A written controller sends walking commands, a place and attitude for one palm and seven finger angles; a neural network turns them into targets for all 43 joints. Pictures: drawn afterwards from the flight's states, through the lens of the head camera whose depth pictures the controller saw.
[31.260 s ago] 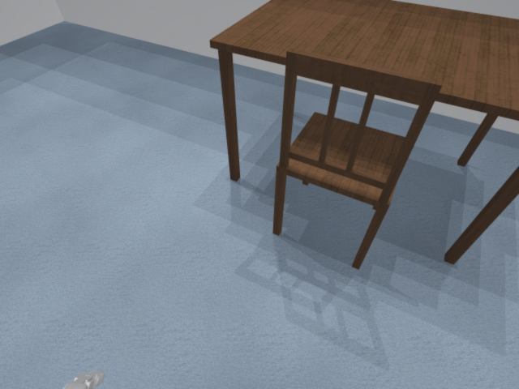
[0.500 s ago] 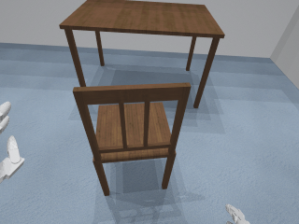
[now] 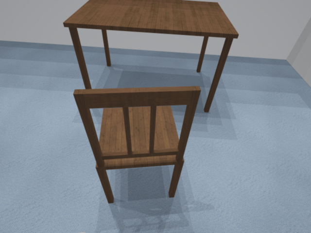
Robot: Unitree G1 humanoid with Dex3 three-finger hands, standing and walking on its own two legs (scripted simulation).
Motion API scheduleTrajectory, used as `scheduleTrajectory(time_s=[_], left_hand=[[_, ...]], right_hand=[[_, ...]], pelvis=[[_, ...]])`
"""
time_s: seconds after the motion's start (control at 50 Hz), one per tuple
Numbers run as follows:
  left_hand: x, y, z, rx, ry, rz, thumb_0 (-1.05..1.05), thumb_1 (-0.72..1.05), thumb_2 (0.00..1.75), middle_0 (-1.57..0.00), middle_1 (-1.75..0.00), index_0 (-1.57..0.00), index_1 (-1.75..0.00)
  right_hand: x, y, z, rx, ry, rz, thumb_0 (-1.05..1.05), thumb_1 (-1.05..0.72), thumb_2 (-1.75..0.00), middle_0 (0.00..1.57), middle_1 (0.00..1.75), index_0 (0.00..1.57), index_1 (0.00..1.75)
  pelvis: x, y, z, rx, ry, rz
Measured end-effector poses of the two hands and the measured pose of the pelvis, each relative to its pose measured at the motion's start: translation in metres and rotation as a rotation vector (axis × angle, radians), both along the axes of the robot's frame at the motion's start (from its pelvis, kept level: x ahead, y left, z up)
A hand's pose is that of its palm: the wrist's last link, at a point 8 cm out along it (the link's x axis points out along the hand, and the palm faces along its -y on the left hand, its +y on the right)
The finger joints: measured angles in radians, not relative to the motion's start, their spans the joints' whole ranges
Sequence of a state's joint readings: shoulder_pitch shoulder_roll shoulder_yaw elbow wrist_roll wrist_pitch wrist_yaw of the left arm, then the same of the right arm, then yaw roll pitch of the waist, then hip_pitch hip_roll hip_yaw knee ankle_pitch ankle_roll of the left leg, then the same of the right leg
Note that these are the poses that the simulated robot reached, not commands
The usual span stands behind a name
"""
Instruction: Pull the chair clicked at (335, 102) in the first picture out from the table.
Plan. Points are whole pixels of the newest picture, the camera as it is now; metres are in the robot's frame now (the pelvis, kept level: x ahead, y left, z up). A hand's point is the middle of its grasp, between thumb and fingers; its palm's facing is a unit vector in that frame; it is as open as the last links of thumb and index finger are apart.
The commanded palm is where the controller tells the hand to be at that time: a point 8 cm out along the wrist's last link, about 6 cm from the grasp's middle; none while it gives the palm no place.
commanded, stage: let the arm hang, fingers relaxed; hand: left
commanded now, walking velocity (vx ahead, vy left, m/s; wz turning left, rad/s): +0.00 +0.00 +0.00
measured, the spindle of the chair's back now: (127, 132) +0.50 +0.12 -0.09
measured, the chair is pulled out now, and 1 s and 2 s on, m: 0.65 0.65 0.65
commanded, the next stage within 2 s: look to check the result in 0.86 s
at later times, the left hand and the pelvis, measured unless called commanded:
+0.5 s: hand out of the picture -0.03 +0.15 -0.15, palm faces +0.00 -0.98 -0.19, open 7.3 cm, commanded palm none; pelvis +0.02 -0.01 +0.01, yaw -1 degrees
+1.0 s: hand out of the picture +0.03 +0.13 -0.16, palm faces -0.02 -0.98 -0.19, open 7.3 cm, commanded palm none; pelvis +0.03 -0.03 +0.02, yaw -1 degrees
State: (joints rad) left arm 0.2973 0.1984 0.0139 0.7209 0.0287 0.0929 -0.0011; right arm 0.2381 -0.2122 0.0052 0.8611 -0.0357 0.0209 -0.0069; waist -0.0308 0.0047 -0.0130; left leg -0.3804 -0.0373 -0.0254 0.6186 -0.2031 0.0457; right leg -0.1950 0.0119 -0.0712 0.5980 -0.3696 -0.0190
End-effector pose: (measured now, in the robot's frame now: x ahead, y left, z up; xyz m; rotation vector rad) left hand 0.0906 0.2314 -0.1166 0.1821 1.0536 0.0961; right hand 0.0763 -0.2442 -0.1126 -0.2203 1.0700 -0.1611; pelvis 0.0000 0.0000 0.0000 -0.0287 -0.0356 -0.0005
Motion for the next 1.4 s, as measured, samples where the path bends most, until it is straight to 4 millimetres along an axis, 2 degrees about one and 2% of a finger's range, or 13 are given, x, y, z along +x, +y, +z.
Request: scheduleTrajectory(time_s=[0.02,0.08,0.18,0.24,0.3,0.34,0.4,0.48,0.62,0.72,0.84,1.18,1.4], left_hand=[[-0.019,-0.016,-0.013,-0.047,0.088,-0.011,0.01,0.91,0.89,-0.19,-0.3,-0.19,-0.3],[-0.068,-0.017,-0.027,-0.052,0.259,0.05,0.0,1.01,0.89,-0.2,-0.3,-0.2,-0.3],[-0.14,-0.012,-0.016,-0.031,0.479,0.096,0.0,1.0,0.89,-0.2,-0.3,-0.2,-0.3],[-0.168,-0.01,-0.006,-0.006,0.572,0.115,0.0,0.97,0.89,-0.2,-0.3,-0.2,-0.3],[-0.179,-0.011,0.001,0.01,0.618,0.124,0.0,0.94,0.89,-0.2,-0.3,-0.2,-0.3],[-0.178,-0.013,0.003,0.017,0.622,0.125,0.0,0.93,0.89,-0.2,-0.3,-0.2,-0.3],[-0.166,-0.018,0.002,0.018,0.592,0.12,0.0,0.92,0.89,-0.2,-0.3,-0.2,-0.3],[-0.135,-0.029,-0.004,0.006,0.507,0.104,0.0,0.91,0.89,-0.2,-0.3,-0.2,-0.3],[-0.075,-0.048,-0.012,-0.022,0.348,0.058,0.0,0.91,0.89,-0.2,-0.3,-0.2,-0.3],[-0.06,-0.044,-0.012,-0.003,0.326,0.044,0.02,0.94,0.89,-0.2,-0.3,-0.2,-0.3],[-0.057,-0.042,-0.01,0.007,0.316,0.05,0.01,0.93,0.89,-0.2,-0.3,-0.2,-0.3],[-0.079,-0.057,-0.011,-0.022,0.384,0.065,0.0,0.91,0.89,-0.2,-0.3,-0.2,-0.3],[-0.081,-0.058,-0.013,-0.027,0.386,0.067,0.0,0.91,0.89,-0.2,-0.3,-0.2,-0.3]], right_hand=[[-0.01,0.001,0.0,-0.002,0.04,-0.01,0.01,-0.9,-0.9,0.2,0.3,0.2,0.29],[-0.041,0.004,0.0,0.0,0.172,-0.028,0.0,-0.9,-0.9,0.2,0.3,0.2,0.29],[-0.081,0.009,-0.005,0.027,0.349,-0.057,0.0,-0.9,-0.9,0.2,0.3,0.2,0.29],[-0.093,0.013,-0.009,0.048,0.399,-0.075,0.0,-0.9,-0.9,0.2,0.3,0.2,0.29],[-0.096,0.018,-0.014,0.07,0.418,-0.086,0.0,-0.9,-0.9,0.2,0.3,0.2,0.29],[-0.095,0.021,-0.017,0.085,0.417,-0.089,0.0,-0.9,-0.9,0.2,0.3,0.2,0.29],[-0.089,0.024,-0.022,0.105,0.402,-0.086,0.0,-0.91,-0.9,0.2,0.3,0.2,0.29],[-0.078,0.026,-0.025,0.116,0.375,-0.076,0.01,-0.91,-0.9,0.2,0.3,0.2,0.29],[-0.069,0.014,-0.025,0.102,0.342,-0.086,0.01,-0.92,-0.9,0.2,0.3,0.2,0.29],[-0.068,0.007,-0.023,0.095,0.326,-0.101,0.01,-0.92,-0.9,0.2,0.3,0.2,0.29],[-0.071,0.005,-0.023,0.101,0.341,-0.099,0.0,-0.91,-0.9,0.2,0.3,0.2,0.29],[-0.074,0.005,-0.022,0.105,0.363,-0.098,0.0,-0.91,-0.9,0.2,0.3,0.2,0.29],[-0.072,0.003,-0.022,0.097,0.357,-0.099,0.0,-0.91,-0.9,0.2,0.3,0.2,0.29]], pelvis=[[0.001,-0.001,0.001,0.003,0.002,-0.004],[0.004,-0.006,0.007,0.008,0.015,-0.006],[0.01,-0.008,0.013,0.011,0.031,-0.003],[0.013,-0.009,0.014,0.012,0.031,-0.005],[0.016,-0.009,0.014,0.014,0.029,-0.01],[0.018,-0.01,0.014,0.016,0.027,-0.013],[0.019,-0.011,0.014,0.02,0.024,-0.016],[0.021,-0.014,0.014,0.025,0.018,-0.016],[0.023,-0.02,0.014,0.029,0.007,-0.018],[0.025,-0.025,0.014,0.028,0.002,-0.022],[0.026,-0.029,0.015,0.027,0.002,-0.02],[0.026,-0.033,0.015,0.026,0.0,-0.022],[0.026,-0.033,0.015,0.024,-0.002,-0.022]])
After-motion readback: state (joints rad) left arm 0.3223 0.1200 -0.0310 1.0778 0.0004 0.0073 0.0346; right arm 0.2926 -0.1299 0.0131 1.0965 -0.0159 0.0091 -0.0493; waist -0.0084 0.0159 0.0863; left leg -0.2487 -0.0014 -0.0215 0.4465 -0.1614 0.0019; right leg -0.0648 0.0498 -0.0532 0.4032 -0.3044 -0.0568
